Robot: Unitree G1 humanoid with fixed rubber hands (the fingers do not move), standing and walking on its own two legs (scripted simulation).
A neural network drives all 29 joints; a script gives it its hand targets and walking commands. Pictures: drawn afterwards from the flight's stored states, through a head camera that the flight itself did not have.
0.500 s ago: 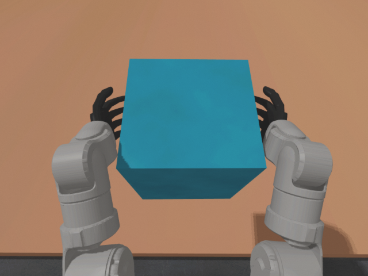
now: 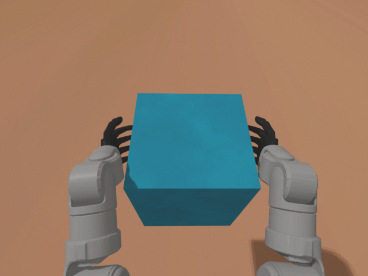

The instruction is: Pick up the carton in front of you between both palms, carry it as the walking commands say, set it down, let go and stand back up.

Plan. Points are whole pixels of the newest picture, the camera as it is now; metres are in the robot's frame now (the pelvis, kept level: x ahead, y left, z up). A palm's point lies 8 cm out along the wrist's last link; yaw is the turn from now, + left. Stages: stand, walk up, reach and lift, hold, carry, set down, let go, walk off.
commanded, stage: carry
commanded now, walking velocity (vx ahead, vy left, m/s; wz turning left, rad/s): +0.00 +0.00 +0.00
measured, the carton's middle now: (188, 166) +0.36 +0.01 +0.04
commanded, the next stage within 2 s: none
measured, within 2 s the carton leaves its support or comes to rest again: neither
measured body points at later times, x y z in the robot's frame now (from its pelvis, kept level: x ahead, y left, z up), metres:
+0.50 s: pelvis -0.01 +0.00 -0.02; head -0.01 +0.00 +0.43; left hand +0.34 +0.13 +0.10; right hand +0.33 -0.17 +0.09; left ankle +0.01 +0.09 -0.75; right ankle -0.07 -0.11 -0.75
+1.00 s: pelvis -0.04 -0.02 -0.02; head -0.06 -0.03 +0.43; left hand +0.30 +0.11 +0.10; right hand +0.29 -0.19 +0.10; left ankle +0.01 +0.09 -0.75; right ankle -0.07 -0.11 -0.75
